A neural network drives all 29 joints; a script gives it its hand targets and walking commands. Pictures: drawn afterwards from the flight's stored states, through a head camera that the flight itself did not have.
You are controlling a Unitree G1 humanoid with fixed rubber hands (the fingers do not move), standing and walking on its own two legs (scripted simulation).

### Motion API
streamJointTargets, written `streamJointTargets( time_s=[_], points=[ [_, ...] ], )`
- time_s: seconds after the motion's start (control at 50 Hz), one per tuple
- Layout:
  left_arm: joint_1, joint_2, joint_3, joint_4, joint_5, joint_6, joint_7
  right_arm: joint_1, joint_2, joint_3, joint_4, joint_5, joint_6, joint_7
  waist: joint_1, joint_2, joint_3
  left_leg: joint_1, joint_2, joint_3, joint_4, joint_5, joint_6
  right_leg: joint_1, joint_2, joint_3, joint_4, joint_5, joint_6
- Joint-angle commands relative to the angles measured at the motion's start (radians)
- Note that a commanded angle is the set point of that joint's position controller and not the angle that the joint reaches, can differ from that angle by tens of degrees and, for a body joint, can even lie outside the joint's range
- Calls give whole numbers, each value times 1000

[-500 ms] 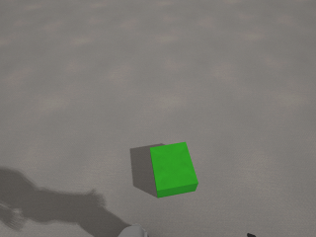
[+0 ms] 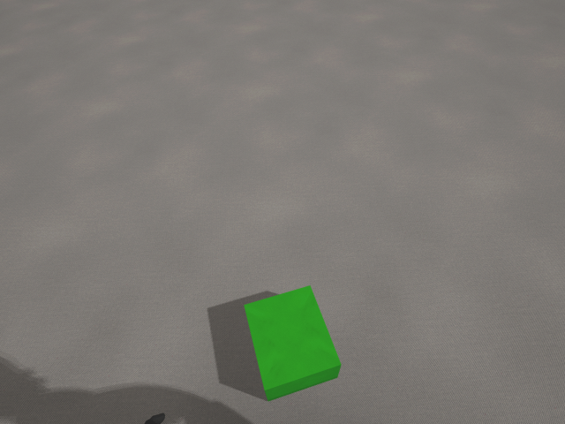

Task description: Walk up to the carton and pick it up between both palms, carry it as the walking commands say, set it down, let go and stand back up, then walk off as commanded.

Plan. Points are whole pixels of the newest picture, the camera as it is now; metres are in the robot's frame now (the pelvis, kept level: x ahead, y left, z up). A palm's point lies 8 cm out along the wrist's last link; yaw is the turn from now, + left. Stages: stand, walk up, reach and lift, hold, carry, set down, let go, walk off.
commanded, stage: walk up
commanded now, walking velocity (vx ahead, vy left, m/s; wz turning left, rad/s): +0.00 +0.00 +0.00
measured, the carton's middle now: (290, 340) +0.48 +0.01 -0.69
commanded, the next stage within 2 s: stand in 1.80 s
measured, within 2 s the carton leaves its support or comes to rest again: neither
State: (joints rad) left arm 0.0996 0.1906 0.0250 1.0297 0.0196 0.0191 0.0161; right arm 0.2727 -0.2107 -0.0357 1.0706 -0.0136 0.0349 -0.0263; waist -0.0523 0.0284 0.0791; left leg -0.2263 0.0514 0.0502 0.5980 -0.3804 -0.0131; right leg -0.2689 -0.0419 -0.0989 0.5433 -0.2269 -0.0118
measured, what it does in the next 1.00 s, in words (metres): steps on the spot: right foot, then left foot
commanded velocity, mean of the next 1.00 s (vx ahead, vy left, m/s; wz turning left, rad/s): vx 0.04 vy -0.04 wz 0.20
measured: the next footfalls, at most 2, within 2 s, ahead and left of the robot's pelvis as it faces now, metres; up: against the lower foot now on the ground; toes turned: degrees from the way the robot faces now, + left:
right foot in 0.48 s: +0.10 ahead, -0.21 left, +0.00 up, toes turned +1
left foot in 0.84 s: +0.05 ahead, +0.05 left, +0.00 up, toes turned +12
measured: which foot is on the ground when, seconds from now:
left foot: down 0.00-0.50, up 0.52-0.82, down 0.84-1.00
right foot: down 0.00-0.22, up 0.24-0.46, down 0.48-0.84, up 0.86-1.00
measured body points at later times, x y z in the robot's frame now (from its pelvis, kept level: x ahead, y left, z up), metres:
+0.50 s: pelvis +0.03 -0.07 +0.00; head +0.09 -0.04 +0.44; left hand +0.08 +0.20 -0.16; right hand +0.03 -0.36 -0.13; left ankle +0.00 +0.13 -0.73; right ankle +0.06 -0.21 -0.74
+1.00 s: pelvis +0.05 -0.05 +0.01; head +0.08 -0.02 +0.45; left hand +0.04 +0.21 -0.16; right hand +0.20 -0.26 -0.12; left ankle +0.01 +0.04 -0.73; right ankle +0.06 -0.19 -0.70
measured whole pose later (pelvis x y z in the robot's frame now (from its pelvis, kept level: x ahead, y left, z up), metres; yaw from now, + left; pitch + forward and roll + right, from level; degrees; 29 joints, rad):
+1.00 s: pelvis +0.05 -0.05 +0.01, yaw +13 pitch +0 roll +0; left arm 0.18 0.27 0.04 1.03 0.01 0.03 0.01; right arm 0.13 -0.17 0.00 0.99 -0.02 0.00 -0.02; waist 0.02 -0.06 0.06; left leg -0.20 -0.01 0.05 0.49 -0.29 0.03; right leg -0.36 -0.06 -0.04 0.83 -0.45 0.03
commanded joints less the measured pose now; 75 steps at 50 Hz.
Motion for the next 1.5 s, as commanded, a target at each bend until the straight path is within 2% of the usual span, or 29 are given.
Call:
streamJointTargets(
  time_s=[0.0, 0.18, 0.2, 0.22, 0.24, 0.32, 0.4, 0.44, 0.48, 0.54, 0.56, 0.6, 0.64, 0.66, 0.7, 0.72, 0.76, 0.8, 0.82, 0.84, 0.86, 0.88, 0.98, 1.04, 1.08, 1.12, 1.16, 1.24, 1.48],
  points=[
    [-30, 169, 31, -30, -8, 9, 9, 74, -40, 21, 3, -2, 3, 0, 25, -280, -16, 13, 7, -24, -116, 85, -1, 3, -188, 200, -318, -49, -79],
    [99, 166, 23, 27, 1, -8, 12, 24, -144, -25, 15, -5, -33, -19, 56, -4, -27, -31, 104, -104, -276, 162, 16, 77, -108, 75, -105, 131, 9],
    [30, 201, 55, 17, 2, 27, 6, 125, -206, -54, 23, -32, -28, -30, 21, -87, 44, -5, 264, -375, -340, 75, 128, -77, -18, -50, 87, -123, 50],
    [-9, 160, 57, -22, -3, 42, 2, 139, -254, -68, 28, -30, -23, -32, -15, 63, 115, -12, 408, -622, -455, 77, 212, -251, 35, 41, 318, -248, 65],
    [-12, 149, 56, -37, -1, 39, -1, 158, -263, -75, 29, -27, -21, -37, -14, 67, 73, 28, 435, -646, -459, 79, 235, -304, 9, 126, 408, -219, 59],
    [43, 93, 29, -31, -1, 13, -10, 21, -170, -47, -20, -18, -38, -25, 14, 217, 1, 61, 251, -303, -319, 360, 128, -257, -55, 135, 337, -127, 57],
    [44, 61, 13, -59, -12, 7, -12, 51, -166, -50, -48, -27, -18, -15, 13, 342, -75, 28, 168, -184, -189, 623, 81, -9, 19, 25, -18, -137, 51],
    [134, 144, 36, -49, -8, -11, 0, 53, -151, -51, -80, -17, -15, -12, 70, 152, -166, -90, 83, -147, -52, 422, 28, 241, -38, 52, -191, 162, 36],
    [262, 339, 78, -12, 3, -19, 14, 21, -108, -37, -126, -4, -13, -9, 119, -285, -248, -337, -45, -19, 368, -285, -29, 373, -433, 402, -184, 589, -92],
    [119, 241, 57, -51, 17, -5, 20, -17, -121, -50, -139, -17, 4, 2, 87, -193, -157, -321, 5, -61, 546, -172, -40, 141, -347, 230, -209, 299, -146],
    [117, 220, 57, -68, 14, -6, 15, -12, -100, -40, -138, -20, 10, 15, 87, -260, -165, -325, -8, -53, 537, -122, -29, 133, -305, 223, -228, 138, -130],
    [183, 250, 64, -65, 5, -12, 37, -46, -121, -54, -149, -8, 44, 28, 79, -136, -111, -395, 4, -110, 581, -104, -48, 171, -435, 388, -186, 555, -153],
    [72, 198, 47, -68, 26, -26, 24, -31, -94, -25, -122, -12, 15, 22, 72, -221, -152, -256, 18, -64, 400, -99, -36, 85, -310, 195, -177, 447, -129],
    [191, 240, 60, -45, 23, -22, 26, -100, -106, -32, -166, -12, 27, 40, 101, -173, -156, -311, 6, -75, 373, -55, -28, 151, -345, 304, -253, 114, -124],
    [159, 240, 61, -38, 28, -27, 25, -99, -97, -28, -145, -11, 19, 39, 124, -286, -102, -315, -10, -50, 233, -29, -33, 185, -328, 274, -249, 122, -111],
    [165, 256, 56, -25, 14, -18, 32, -156, -105, -26, -158, 1, 28, 35, 104, -292, -37, -308, 12, -92, 191, -72, -49, 149, -361, 294, -193, 451, -134],
    [74, 215, 59, -41, 14, -18, 6, -53, -56, -5, -141, -3, -16, 33, 67, -394, -115, -45, -31, 11, -19, -10, -10, 35, -234, 103, -174, 81, -96],
    [64, 173, 48, -47, 11, -13, -4, 60, -118, -16, -83, -4, -27, 24, 2, -217, -143, 165, 8, 0, -216, 184, 6, -82, -179, 61, -32, 20, -14],
    [102, 115, 15, -45, 3, -21, -4, 55, -203, -35, -83, -16, -41, 18, -10, 122, -117, 237, 231, -310, -322, 189, 68, -258, -76, -5, 156, -178, 30],
    [89, 108, 6, -86, 16, -12, 9, -24, -254, -38, -113, -15, -27, 14, 26, 192, -52, 133, 318, -436, -370, 437, 116, -310, -35, 15, 263, -317, 37],
    [40, 153, 19, -111, 15, -2, 16, -10, -262, -54, -108, -22, -24, 14, -27, 327, -59, 150, 317, -427, -362, 463, 215, -304, -31, 53, 379, -353, 46],
    [3, 138, 31, -86, -4, 0, 13, -15, -205, -29, -91, -16, -39, 1, 3, 111, -7, 84, 329, -420, -334, 636, 201, -293, -32, 78, 395, -300, 64],
    [148, 105, 17, -25, -11, 5, -9, -173, -117, 7, -125, 7, -49, -5, 70, 169, -91, 156, 170, -85, -265, 881, 127, -75, -19, 87, 223, -163, 41],
    [91, 94, 12, -55, -21, 4, -7, -105, -124, 1, -71, -5, -39, 0, 36, 233, -103, 178, 143, -100, -235, 771, 125, -22, -10, 55, 22, -128, 48],
    [160, 89, 18, -33, -16, -13, 1, -91, -118, -1, -63, 4, -35, -1, 76, 135, -114, 127, 116, -101, -191, 633, 109, 102, -4, 28, -153, 113, 36],
    [137, 170, 31, -18, -17, -18, 11, -65, -72, 13, -66, 17, -36, -5, 82, -107, -167, 29, 29, -59, -191, 324, 52, 255, -147, 163, -153, 482, -17],
    [86, 192, 29, -5, -12, -18, 8, -29, -70, 10, -45, 15, -32, -1, 45, -124, -115, 49, -13, -40, -213, 174, 24, 177, -199, 232, -199, 388, -66],
    [65, 130, 13, 15, -19, -20, 5, -55, -91, 11, -17, 16, -37, -1, 43, -102, -43, 107, 41, -76, -275, 256, 25, 87, -110, 165, -233, 214, -28],
    [117, 106, 17, 66, -24, -31, 11, 22, -82, 10, 47, 13, -51, -13, 53, -56, -60, 117, 77, -74, -288, 341, 28, 160, -85, 100, -187, 330, -6]
  ],
)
